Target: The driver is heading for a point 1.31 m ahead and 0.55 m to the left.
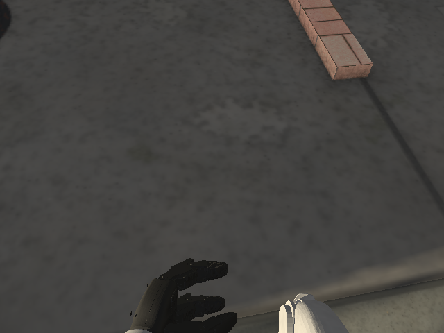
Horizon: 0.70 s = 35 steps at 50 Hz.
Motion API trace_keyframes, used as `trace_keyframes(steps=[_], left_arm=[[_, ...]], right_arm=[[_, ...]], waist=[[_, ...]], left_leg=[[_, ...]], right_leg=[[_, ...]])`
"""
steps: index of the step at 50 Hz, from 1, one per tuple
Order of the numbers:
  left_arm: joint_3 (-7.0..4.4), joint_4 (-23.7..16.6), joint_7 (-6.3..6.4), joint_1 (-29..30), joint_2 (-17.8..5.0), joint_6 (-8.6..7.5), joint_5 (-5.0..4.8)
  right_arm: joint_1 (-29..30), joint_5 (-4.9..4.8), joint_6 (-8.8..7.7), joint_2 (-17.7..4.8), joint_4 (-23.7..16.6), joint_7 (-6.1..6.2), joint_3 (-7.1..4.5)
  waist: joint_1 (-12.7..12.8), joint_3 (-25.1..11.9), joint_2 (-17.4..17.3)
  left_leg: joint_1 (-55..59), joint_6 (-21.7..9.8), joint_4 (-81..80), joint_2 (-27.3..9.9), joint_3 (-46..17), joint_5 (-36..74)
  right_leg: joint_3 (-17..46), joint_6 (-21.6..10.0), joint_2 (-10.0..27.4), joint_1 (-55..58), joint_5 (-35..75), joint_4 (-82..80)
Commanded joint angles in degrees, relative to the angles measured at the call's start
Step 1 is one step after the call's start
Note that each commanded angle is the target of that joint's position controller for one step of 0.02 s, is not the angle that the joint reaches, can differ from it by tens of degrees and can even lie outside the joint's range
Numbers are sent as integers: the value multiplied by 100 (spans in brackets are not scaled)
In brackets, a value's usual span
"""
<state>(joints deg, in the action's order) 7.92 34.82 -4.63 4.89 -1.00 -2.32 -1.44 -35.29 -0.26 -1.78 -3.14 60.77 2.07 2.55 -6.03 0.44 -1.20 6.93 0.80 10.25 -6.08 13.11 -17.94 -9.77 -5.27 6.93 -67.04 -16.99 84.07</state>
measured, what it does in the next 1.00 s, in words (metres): climbs, turning left: right foot 0.18 m higher, then left foot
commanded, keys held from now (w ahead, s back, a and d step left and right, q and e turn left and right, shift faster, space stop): w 0.06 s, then w+q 0.72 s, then q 0.22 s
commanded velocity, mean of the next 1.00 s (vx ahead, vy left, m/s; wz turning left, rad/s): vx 0.46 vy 0.00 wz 0.41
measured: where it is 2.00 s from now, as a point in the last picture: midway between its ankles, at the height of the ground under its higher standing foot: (156, 245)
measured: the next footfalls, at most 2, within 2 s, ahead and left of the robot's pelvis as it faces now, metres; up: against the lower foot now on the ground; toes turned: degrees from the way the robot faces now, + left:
right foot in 0.02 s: +0.23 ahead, -0.12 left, +0.18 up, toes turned -8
left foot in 0.64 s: +0.51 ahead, +0.16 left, +0.18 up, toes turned +20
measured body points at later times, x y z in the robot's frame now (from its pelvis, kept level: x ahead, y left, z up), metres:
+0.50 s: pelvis +0.29 -0.01 +0.17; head +0.29 -0.01 +0.62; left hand +0.26 +0.22 +0.03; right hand +0.51 -0.19 +0.07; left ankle +0.44 +0.14 -0.49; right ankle +0.19 -0.12 -0.57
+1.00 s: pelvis +0.57 +0.09 +0.17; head +0.60 +0.12 +0.62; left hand +0.69 +0.41 +0.10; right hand +0.76 -0.12 +0.07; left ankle +0.48 +0.14 -0.57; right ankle +0.79 +0.03 -0.52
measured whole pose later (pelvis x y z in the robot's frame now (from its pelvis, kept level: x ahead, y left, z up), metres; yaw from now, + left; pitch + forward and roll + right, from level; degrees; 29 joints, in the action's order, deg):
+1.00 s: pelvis +0.57 +0.09 +0.17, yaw +29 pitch +5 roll +0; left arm -2.2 38.9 0.7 1.8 -13.2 -6.1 0.4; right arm -18.9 -1.2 -1.1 -13.8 40.1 1.2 -4.1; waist -4.0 0.0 1.8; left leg -12.3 -4.1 25.7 5.9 -7.4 -17.1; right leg 5.4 3.4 1.7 -38.8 -1.5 36.8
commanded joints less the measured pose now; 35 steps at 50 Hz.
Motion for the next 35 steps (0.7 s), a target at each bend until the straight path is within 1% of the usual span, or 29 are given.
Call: trace_keyframes(steps=[1,2,3,4,5,6,7,8,9,10,11,12,14,15,16,17,18,20,23,25,26,28,29,30,31,32,33,34,35], left_arm=[[-602,-458,59,-692,-1034,-214,-34],[-873,-101,76,-1812,-1680,-168,50],[-1067,275,194,-2594,-2133,-81,266],[-1157,547,356,-2917,-2368,101,309],[-1019,765,337,-2698,-1947,93,407],[-875,876,207,-2113,-1357,-10,285],[-782,1170,105,-1760,-804,-151,216],[-687,1414,88,-1621,-424,-269,296],[-699,1608,81,-1595,-311,-337,332],[-726,1713,47,-1569,-382,-379,306],[-728,1787,52,-1556,-369,-404,317],[-758,1769,89,-1527,-524,-407,326],[-734,1779,182,-1535,-677,-430,387],[-736,1804,258,-1488,-924,-469,384],[-780,1801,360,-1519,-1161,-483,352],[-799,1846,457,-1734,-1331,-516,352],[-843,1882,550,-1916,-1527,-543,352],[-937,1917,678,-2166,-1835,-524,324],[-1056,1864,730,-2457,-1993,-417,259],[-1123,1758,722,-2505,-1995,-323,173],[-1144,1731,717,-2435,-2012,-276,153],[-1215,1678,663,-2368,-2164,-215,120],[-1276,1652,652,-2302,-2329,-182,92],[-1328,1625,647,-2218,-2459,-135,59],[-1352,1587,636,-2138,-2502,-105,13],[-1335,1502,644,-2207,-2415,-141,65],[-1078,1117,579,-2549,-1470,-297,274],[-1070,925,508,-2129,-1640,-548,94],[-1138,687,455,-1404,-1898,-686,-103]], right_arm=[[-373,122,-165,-1818,0,-160,-280],[264,182,-239,-2050,-239,-161,-362],[-261,41,-410,-1394,-366,-253,-285],[251,14,-573,-1079,-249,-378,-277],[439,-218,-615,-829,-400,-535,-444],[1367,-245,-537,-580,-966,-526,-370],[2037,-159,-442,-487,-1413,-457,-335],[1985,-86,-333,-532,-1513,-394,-332],[1585,-150,-244,-530,-1482,-399,-314],[1407,-156,-157,-352,-1513,-397,-215],[1258,-188,-69,-344,-1456,-379,-196],[1284,-223,7,-426,-1445,-324,-202],[1746,-81,45,-772,-1609,-321,-284],[1985,-20,46,-894,-1772,-337,-310],[2100,-36,43,-1018,-1835,-332,-358],[2246,-28,41,-1117,-1853,-353,-391],[2341,-38,49,-1129,-1829,-392,-410],[2816,-80,77,-1103,-1942,-458,-417],[3535,-100,52,-1059,-2165,-583,-425],[3833,-120,52,-1031,-2255,-641,-426],[3889,-115,52,-999,-2305,-657,-424],[3781,-81,70,-1109,-2343,-685,-497],[3465,-90,67,-1244,-2329,-675,-575],[2863,-112,64,-1430,-2229,-663,-690],[2035,-131,35,-1762,-2055,-610,-885],[1269,-106,53,-2227,-1883,-486,-1106],[1148,-67,24,-2871,-1882,-397,-1222],[1076,-48,-68,-2469,-2015,-402,-1077],[1211,-19,-130,-2049,-2037,-394,-964]], waist=[[1564,-1164,-1816],[2176,-1715,-2066],[1788,-2677,-53],[1807,-3088,1242],[1405,-2553,691],[1093,-1449,276],[857,-375,13],[616,-224,169],[297,-103,178],[52,-26,282],[-26,34,401],[-47,114,376],[2,141,435],[-22,125,643],[31,146,776],[152,48,722],[252,-69,623],[512,-8,553],[874,169,390],[1031,370,346],[1032,447,340],[938,416,503],[750,282,691],[421,26,807],[-11,-423,719],[-305,-879,399],[252,-1298,-1256],[153,-2241,-813],[-24,-1633,-552]], left_leg=[[-246,-1039,1141,-1089,-646,11181],[-817,-909,2452,-838,-893,10740],[-2878,-604,4307,-49,-1240,8187],[-3374,-362,7022,1062,-1750,1431],[-3876,-364,9074,1013,-2735,805],[-4562,-594,9631,788,-2534,975],[-5104,-857,9648,577,-2279,1076],[-5146,-1093,9873,454,-2430,1229],[-5177,-1247,9770,450,-2556,1235],[-5353,-1322,9502,411,-2573,1554],[-5565,-1325,9362,445,-2531,1550],[-5611,-1173,8686,422,-2382,1480],[-5527,-958,7883,453,-2050,2073],[-5373,-834,7257,424,-1853,2403],[-5288,-656,6627,386,-1717,2568],[-5227,-539,6300,354,-1541,2713],[-5232,-485,5966,237,-1422,2768],[-5538,-482,5151,44,-1381,2692],[-6116,-550,4169,-140,-1338,2202],[-6143,-521,3592,-151,-1158,1652],[-5909,-545,3278,-92,-999,1380],[-4968,-673,2931,290,-457,931],[-4452,-769,2936,508,-285,681],[-3765,-921,2776,766,-174,490],[-2542,-1150,2176,1030,-210,864],[-854,-1375,2110,767,-1045,1066],[1184,-2431,1830,-823,-4081,699],[1481,-2817,708,-1307,-5983,-124],[1106,-2361,494,-1132,-5277,377]], right_leg=[[-290,-681,-1092,4038,-627,-1701],[1033,-896,-750,5413,159,-2230],[3882,-1690,389,7395,-953,-3662],[6152,-1918,1331,7449,-981,-6390],[6073,-1438,1583,6557,-1108,-6697],[4926,-897,1427,5425,-1413,-6360],[3578,-598,1219,4404,-1020,-6039],[2827,-278,1043,4192,-300,-5864],[2047,-58,814,4192,30,-5864],[1390,224,663,4211,403,-5901],[1024,257,618,4272,591,-6096],[586,200,543,4208,756,-6335],[14,151,361,4039,1289,-6864],[-209,147,292,3974,1695,-7120],[-329,62,262,4037,1776,-7261],[-327,-26,311,4284,1785,-7382],[-288,-87,432,4715,1727,-7446],[-210,-130,703,5604,1812,-7518],[-58,-195,1230,6995,1689,-7477],[-93,-258,1385,7458,1513,-7433],[-219,-224,1343,7523,1813,-7331],[-507,-180,1215,7411,3843,-6814],[-574,-156,1201,7401,5121,-6342],[-639,-95,1123,7383,6045,-5575],[-717,58,871,7098,6054,-4478],[-596,302,636,5824,4553,-3033],[-348,724,-514,3034,-368,-752],[1208,712,-948,2548,-1352,153],[1479,548,-622,2100,-832,223]])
